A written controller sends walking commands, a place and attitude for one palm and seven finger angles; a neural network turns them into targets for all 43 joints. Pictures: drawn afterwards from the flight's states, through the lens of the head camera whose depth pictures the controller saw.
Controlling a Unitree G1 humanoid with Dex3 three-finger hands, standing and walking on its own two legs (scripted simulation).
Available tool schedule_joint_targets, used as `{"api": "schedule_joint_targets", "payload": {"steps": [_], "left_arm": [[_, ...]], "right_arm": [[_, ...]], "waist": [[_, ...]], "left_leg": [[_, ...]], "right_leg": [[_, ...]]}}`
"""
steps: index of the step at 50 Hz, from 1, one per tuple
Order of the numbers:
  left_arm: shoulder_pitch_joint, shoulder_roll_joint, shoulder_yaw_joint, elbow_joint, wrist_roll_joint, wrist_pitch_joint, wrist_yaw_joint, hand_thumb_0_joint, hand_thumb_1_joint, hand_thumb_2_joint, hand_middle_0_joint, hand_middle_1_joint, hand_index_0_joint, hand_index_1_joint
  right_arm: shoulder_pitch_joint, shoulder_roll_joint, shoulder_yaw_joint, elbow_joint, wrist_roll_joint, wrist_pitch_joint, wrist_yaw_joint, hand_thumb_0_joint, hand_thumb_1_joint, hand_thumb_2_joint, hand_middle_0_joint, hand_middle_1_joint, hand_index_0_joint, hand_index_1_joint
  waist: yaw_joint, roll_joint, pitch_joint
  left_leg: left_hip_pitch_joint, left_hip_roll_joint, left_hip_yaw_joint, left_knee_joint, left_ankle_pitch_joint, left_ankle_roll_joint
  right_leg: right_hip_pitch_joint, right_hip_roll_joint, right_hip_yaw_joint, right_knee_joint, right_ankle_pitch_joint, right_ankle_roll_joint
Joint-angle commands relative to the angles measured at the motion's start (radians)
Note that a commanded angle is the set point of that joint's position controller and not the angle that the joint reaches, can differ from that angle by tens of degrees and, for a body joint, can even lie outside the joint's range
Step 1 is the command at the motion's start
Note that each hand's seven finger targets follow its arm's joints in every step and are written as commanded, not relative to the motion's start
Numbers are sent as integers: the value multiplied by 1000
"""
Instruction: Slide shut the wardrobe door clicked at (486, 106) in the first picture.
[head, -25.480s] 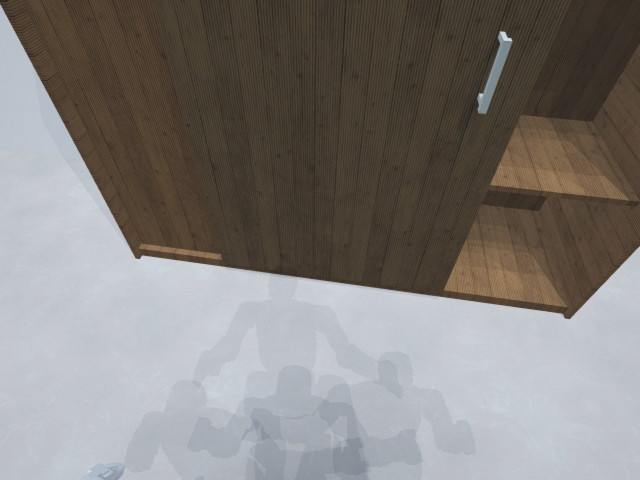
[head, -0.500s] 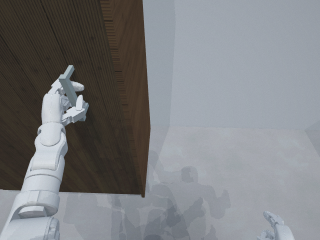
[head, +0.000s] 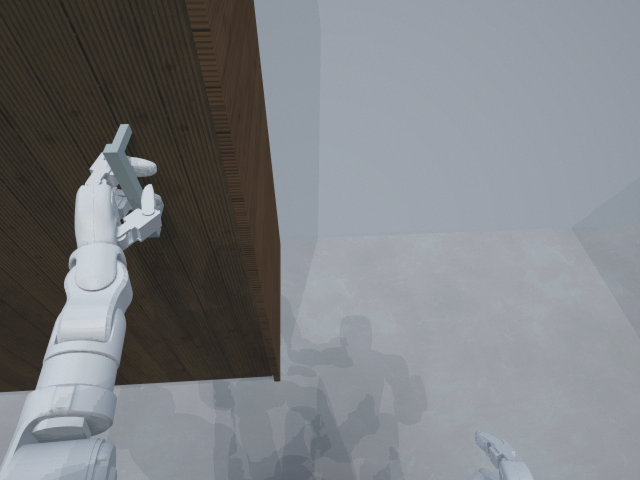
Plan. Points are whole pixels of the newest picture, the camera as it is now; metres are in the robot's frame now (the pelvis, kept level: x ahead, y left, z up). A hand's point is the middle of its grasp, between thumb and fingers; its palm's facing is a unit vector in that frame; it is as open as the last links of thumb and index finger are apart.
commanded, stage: stop walking and hold the door there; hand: left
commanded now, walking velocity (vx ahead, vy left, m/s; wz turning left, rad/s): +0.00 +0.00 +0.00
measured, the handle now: (139, 184) +0.44 +0.27 +0.12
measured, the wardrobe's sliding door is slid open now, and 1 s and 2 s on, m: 0.00 0.00 0.00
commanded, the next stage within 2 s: loosen the grip on the handle in 0.64 s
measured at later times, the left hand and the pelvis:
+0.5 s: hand (155, 212) +0.40 +0.23 +0.11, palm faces +0.40 -0.89 -0.21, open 5.4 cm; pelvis +0.01 -0.04 +0.00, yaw +0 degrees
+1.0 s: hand (146, 208) +0.39 +0.24 +0.12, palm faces +0.39 -0.90 -0.18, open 8.9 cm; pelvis -0.02 -0.03 -0.01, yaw +3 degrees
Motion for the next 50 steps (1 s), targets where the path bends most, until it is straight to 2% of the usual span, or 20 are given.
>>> {"api": "schedule_joint_targets", "payload": {"steps": [1,6,7,11,12,24,32,36,37,38,39,40,41,42,43,44,46,48,49,50], "left_arm": [[-335,198,28,-167,8,-61,-9,0,900,900,-450,-1400,-450,-1400],[-348,233,45,-86,10,-55,-2,0,900,900,-450,-1400,-450,-1400],[-346,263,73,-56,11,-55,2,0,900,900,-450,-1400,-450,-1400],[-347,246,51,-18,7,-54,-2,0,900,900,-450,-1400,-450,-1400],[-348,277,78,-10,8,-55,2,0,900,900,-450,-1400,-450,-1400],[-342,306,106,30,9,-63,-6,0,900,900,-450,-1400,-450,-1400],[-331,347,146,50,10,-64,-8,0,900,900,-450,-1400,-450,-1400],[-332,335,134,56,9,-71,-14,0,900,900,-450,-1400,-450,-1400],[-1008,820,471,-91,138,-123,-38,0,900,900,-450,-1400,-450,-1400],[-774,293,143,335,115,-4,-115,0,779,842,-450,-1400,-450,-1400],[-599,314,274,191,95,7,-143,0,658,783,-450,-1400,-450,-1400],[-597,379,297,81,74,-7,-150,0,538,725,-450,-1400,-450,-1400],[-537,356,274,38,82,-24,-128,0,417,667,-450,-1400,-450,-1400],[-578,295,182,-65,97,-41,-106,0,296,608,-450,-1400,-450,-1400],[-527,217,124,26,102,-44,-87,0,175,550,-450,-1400,-450,-1400],[-508,211,118,61,85,-50,-75,0,54,492,-450,-1400,-450,-1400],[-539,245,146,129,47,-58,-64,0,-188,375,-450,-1400,-450,-1400],[-626,301,144,114,50,-71,-57,0,-429,258,-437,-1383,-437,-1383],[-637,283,111,146,62,-69,-57,0,-550,200,-423,-1367,-423,-1367],[-663,302,118,154,73,-75,-53,0,-550,200,-410,-1350,-410,-1350]], "right_arm": [[-38,-180,-71,-136,9,-47,-31,0,-900,-900,200,300,200,300],[-29,-196,-76,-131,10,-40,-38,0,-900,-900,200,300,200,300],[-23,-200,-77,-127,11,-38,-40,0,-900,-900,200,300,200,300],[-16,-206,-83,-127,15,-34,-42,0,-900,-900,200,300,200,300],[-12,-209,-83,-126,16,-31,-44,0,-900,-900,200,300,200,300],[-4,-205,-82,-124,24,-11,-48,0,-900,-900,200,300,200,300],[-12,-203,-79,-123,25,-2,-51,0,-900,-900,200,300,200,300],[-12,-205,-80,-122,24,-2,-52,0,-900,-900,200,300,200,300],[66,-209,-160,-162,-2,-34,2,0,-900,-900,200,300,200,300],[-23,-211,-109,-131,-29,-82,6,0,-900,-900,200,300,200,300],[79,-214,-137,-135,20,-91,8,0,-900,-900,200,300,200,300],[47,-223,-127,-139,10,-86,6,0,-900,-900,200,300,200,300],[45,-192,-122,-138,-3,-88,10,0,-900,-900,200,300,200,300],[43,-183,-119,-153,-19,-92,18,0,-900,-900,200,300,200,300],[54,-184,-116,-144,-13,-90,22,0,-900,-900,200,300,200,300],[59,-197,-112,-142,-2,-83,24,0,-900,-900,200,300,200,300],[41,-215,-101,-140,14,-73,12,0,-900,-900,200,300,200,300],[28,-212,-93,-142,24,-74,3,0,-900,-900,200,300,200,300],[28,-204,-85,-141,28,-75,0,0,-900,-900,200,300,200,300],[33,-203,-83,-136,28,-76,-2,0,-900,-900,200,300,200,300]], "waist": [[-10,7,-357],[-10,54,-297],[-8,44,-287],[-14,24,-274],[-11,27,-274],[-4,-26,-291],[2,-31,-286],[1,-24,-279],[18,-171,-98],[-71,-191,-378],[-10,-101,-521],[38,151,-600],[62,385,-587],[26,285,-513],[-1,97,-405],[-15,-10,-337],[-25,-131,-285],[-20,-59,-316],[-24,-42,-300],[-25,-20,-293]], "left_leg": [[260,186,-220,-70,186,-64],[218,174,-221,-96,70,-62],[206,172,-221,-90,81,-63],[215,155,-200,-61,122,-66],[213,153,-200,-55,135,-67],[222,134,-174,-8,245,-62],[224,128,-160,-2,238,-56],[234,126,-166,-14,215,-55],[194,86,-80,-1,177,-31],[157,-23,-132,-51,501,-13],[287,-11,-171,26,675,-17],[434,2,-189,26,711,-43],[493,8,-189,28,706,-71],[464,27,-204,16,578,-71],[362,24,-196,9,417,-49],[277,15,-190,-1,280,-38],[172,0,-187,-23,87,-30],[156,-13,-180,-36,-10,-27],[142,-16,-184,-42,-61,-27],[144,-15,-191,-44,-77,-27]], "right_leg": [[-39,-94,80,-51,145,-14],[-76,-95,96,-80,77,-16],[-74,-99,98,-84,88,-16],[-74,-113,120,-104,148,-18],[-72,-118,126,-104,167,-18],[-19,-131,119,-88,378,12],[-20,-131,121,-93,421,35],[-37,-122,116,-103,352,35],[-202,-84,119,-143,490,93],[-10,-16,-4,97,760,-34],[-80,-18,-21,111,627,-21],[-115,-20,11,78,489,-23],[-151,-26,19,49,322,-36],[-202,-15,6,26,222,-37],[-223,-7,-6,11,208,-35],[-225,-5,-7,4,192,-25],[-209,-14,8,-22,94,-14],[-207,-21,38,-31,5,-10],[-224,-22,41,-34,-39,-11],[-236,-22,40,-32,-51,-15]]}}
